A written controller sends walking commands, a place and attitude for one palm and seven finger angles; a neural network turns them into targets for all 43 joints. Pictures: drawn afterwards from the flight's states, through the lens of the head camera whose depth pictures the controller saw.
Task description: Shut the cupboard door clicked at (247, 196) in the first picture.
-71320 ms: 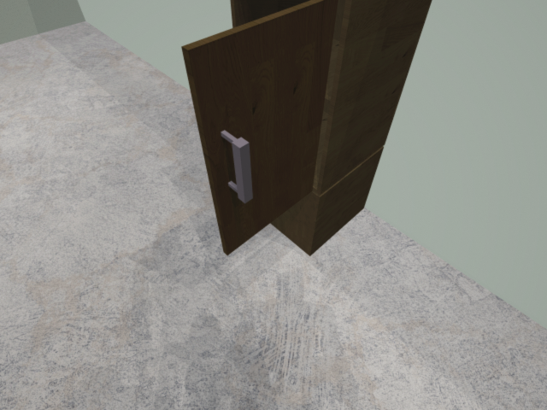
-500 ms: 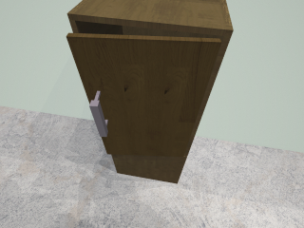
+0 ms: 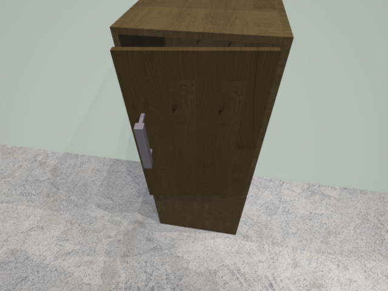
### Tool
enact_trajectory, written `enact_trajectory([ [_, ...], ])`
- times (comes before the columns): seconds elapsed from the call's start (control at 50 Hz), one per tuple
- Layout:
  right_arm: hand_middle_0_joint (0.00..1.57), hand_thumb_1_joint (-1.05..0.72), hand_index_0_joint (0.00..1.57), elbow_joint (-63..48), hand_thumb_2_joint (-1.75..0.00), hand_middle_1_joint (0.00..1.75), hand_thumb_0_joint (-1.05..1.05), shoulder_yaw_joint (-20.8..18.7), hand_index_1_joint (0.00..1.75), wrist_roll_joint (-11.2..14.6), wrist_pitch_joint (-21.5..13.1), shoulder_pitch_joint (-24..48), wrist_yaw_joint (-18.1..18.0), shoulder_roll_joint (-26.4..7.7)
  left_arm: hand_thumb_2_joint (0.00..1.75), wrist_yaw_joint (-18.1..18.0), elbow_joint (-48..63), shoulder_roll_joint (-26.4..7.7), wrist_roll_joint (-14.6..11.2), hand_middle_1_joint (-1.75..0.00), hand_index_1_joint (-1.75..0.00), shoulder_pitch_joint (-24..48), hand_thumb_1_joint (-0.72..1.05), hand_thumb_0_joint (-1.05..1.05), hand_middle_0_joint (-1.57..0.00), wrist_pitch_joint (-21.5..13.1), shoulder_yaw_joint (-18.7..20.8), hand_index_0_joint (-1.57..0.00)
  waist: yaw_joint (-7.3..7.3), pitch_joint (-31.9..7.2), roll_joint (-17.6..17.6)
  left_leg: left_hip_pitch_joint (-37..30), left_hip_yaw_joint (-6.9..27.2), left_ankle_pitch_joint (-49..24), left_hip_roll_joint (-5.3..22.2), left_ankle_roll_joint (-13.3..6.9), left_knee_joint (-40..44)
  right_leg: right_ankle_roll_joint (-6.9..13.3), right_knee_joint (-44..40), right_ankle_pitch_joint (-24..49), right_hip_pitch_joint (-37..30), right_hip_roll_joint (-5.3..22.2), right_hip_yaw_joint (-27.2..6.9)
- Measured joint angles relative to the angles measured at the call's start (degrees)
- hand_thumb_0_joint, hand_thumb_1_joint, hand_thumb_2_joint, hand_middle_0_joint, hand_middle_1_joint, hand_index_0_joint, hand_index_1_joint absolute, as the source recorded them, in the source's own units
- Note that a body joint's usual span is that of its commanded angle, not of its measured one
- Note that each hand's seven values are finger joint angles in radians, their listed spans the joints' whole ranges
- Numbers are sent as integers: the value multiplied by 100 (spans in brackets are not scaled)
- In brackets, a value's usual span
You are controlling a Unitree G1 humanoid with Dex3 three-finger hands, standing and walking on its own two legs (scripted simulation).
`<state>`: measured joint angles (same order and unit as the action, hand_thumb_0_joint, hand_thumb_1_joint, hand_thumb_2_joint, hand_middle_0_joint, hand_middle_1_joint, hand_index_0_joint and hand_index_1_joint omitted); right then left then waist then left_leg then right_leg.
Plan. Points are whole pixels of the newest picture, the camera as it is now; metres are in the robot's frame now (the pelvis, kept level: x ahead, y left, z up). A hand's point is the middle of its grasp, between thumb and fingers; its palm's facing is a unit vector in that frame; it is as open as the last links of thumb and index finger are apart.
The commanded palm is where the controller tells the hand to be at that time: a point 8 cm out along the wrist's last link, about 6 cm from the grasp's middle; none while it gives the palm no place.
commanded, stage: come to a stop and stand still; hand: left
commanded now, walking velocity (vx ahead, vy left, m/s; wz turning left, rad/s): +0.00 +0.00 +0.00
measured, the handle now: (145, 141) +0.50 +0.18 +0.00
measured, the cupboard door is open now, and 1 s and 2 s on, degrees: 8 8 8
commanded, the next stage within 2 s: look again from close up in 0.24 s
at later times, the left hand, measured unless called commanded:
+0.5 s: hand out of the picture +0.04 +0.20 -0.16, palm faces -0.03 -0.97 -0.26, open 7.4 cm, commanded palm none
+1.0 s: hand (107, 285) +0.16 +0.21 -0.12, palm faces +0.19 -0.94 -0.26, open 7.4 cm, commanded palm +0.13 +0.24 -0.06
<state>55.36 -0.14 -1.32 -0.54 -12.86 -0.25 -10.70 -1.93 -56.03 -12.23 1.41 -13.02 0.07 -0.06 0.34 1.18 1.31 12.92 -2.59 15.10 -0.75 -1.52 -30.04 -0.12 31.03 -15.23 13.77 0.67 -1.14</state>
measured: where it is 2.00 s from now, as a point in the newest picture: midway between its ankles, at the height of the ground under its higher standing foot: outside the picture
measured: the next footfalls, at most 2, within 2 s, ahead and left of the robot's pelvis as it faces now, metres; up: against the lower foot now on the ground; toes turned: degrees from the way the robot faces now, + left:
none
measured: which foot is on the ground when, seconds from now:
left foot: down 0.00-1.00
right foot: down 0.00-1.00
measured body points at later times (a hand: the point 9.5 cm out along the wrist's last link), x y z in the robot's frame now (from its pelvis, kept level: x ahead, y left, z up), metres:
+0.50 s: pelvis +0.01 -0.01 +0.01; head +0.04 -0.02 +0.45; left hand +0.04 +0.25 -0.14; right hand +0.04 -0.27 -0.15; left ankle +0.02 +0.10 -0.73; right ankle +0.02 -0.13 -0.73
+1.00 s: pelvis +0.03 -0.02 +0.00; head +0.06 -0.02 +0.44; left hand +0.15 +0.26 -0.10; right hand +0.12 -0.29 -0.13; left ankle +0.02 +0.10 -0.73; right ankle +0.02 -0.12 -0.73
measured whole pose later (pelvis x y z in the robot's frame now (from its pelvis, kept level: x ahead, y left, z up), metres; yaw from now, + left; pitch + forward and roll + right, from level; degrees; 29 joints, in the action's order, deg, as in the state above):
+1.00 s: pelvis +0.03 -0.02 +0.00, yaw +1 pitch -1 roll +1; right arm 53.9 -0.3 0.8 -6.8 -12.2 -4.4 -14.3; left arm -1.1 -34.4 -14.8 -4.1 -16.7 -2.0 7.0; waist 0.3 3.3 -1.0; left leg 13.4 -1.4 18.0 0.4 0.5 -32.4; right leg 1.1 36.7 -18.7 15.8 -0.4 0.6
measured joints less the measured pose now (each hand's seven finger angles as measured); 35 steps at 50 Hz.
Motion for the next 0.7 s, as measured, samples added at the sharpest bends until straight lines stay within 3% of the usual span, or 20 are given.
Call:
enact_trajectory([
  [0.36,20,-90,20,573,-90,30,0,6,30,21,-45,-272,-5,-411,90,112,-515,-123,-29,-30,-29,-249,91,1,-20,-26,-63,-20,-24,122,-45,7,-20,-258,-57,12,454,-30,-262,160,98,25,-72],
  [0.7,20,-90,20,754,-90,30,0,97,30,33,-132,353,-43,-272,90,105,-604,-121,-43,-30,-29,396,91,1,-20,-130,-89,-20,-18,116,-160,-301,35,-122,72,151,579,87,-400,29,-215,-103,-15],
])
